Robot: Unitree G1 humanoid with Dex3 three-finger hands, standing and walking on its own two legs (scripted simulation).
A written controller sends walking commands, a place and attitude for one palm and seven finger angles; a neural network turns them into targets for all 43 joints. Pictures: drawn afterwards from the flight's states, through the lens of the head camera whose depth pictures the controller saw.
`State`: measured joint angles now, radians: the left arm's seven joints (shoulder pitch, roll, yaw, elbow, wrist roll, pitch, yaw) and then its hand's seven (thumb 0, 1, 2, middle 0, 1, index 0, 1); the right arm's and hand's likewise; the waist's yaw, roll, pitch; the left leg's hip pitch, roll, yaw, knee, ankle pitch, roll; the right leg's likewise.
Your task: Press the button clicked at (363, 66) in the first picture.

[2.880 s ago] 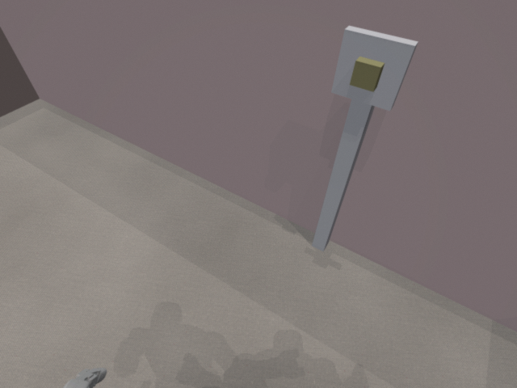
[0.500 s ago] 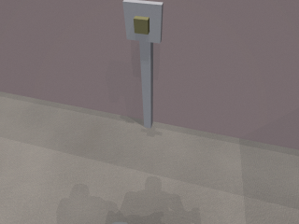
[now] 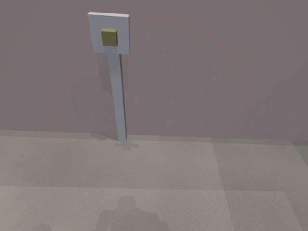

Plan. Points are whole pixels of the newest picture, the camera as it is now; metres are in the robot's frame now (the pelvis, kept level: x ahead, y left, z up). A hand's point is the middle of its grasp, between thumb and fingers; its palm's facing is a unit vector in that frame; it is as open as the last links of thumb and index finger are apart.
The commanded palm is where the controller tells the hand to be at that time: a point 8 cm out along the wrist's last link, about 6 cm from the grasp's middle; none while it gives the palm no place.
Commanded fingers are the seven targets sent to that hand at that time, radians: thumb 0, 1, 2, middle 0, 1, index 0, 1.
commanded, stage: take the last steps up to it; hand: left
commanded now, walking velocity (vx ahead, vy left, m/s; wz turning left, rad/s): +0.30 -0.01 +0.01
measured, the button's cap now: (109, 37) +0.86 +0.22 +0.09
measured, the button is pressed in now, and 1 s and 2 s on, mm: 0 0 0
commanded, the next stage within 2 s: come to a stop and stand still in 0.86 s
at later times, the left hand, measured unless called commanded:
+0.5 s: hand out of the picture +0.08 +0.14 -0.19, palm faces +0.10 -0.98 -0.15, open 7.3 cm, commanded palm none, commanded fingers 0.00 0.90 0.90 -0.20 -0.30 -0.20 -0.30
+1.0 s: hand (96, 162) +0.39 +0.22 -0.17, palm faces +0.03 -0.98 -0.17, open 7.4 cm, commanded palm none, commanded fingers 0.00 0.90 0.90 -0.20 -0.30 -0.20 -0.30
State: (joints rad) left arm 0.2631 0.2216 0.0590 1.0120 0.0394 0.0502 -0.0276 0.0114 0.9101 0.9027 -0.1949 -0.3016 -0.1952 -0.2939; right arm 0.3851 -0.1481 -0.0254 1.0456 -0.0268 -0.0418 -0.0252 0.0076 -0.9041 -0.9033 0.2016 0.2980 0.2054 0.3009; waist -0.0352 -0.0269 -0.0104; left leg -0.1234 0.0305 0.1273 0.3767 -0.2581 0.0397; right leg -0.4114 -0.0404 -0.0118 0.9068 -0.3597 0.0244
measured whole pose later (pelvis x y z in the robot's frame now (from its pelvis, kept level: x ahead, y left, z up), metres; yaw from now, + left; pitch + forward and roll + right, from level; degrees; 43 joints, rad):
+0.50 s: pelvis +0.14 -0.02 -0.01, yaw +3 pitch +0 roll -2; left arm 0.41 0.14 0.03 1.13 0.03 -0.06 0.01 0.00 0.92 0.90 -0.20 -0.30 -0.20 -0.29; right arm 0.25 -0.18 -0.07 1.04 -0.02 -0.01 0.03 0.01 -0.91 -0.90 0.19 0.30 0.20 0.30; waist 0.01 0.01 0.01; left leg -0.55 0.14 0.10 0.81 -0.19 -0.02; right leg 0.03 -0.02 -0.15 0.33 -0.34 0.02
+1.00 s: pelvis +0.32 +0.04 -0.01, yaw +0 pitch -1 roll +1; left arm 0.19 0.17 0.06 1.03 0.03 0.00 0.00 0.01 0.92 0.90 -0.19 -0.30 -0.19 -0.29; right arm 0.36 -0.12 -0.04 1.12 -0.02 -0.06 -0.02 0.00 -0.92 -0.90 0.20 0.30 0.20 0.30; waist -0.02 -0.03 0.02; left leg -0.07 -0.01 0.21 0.36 -0.28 0.06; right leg -0.49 -0.11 -0.07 0.81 -0.22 0.02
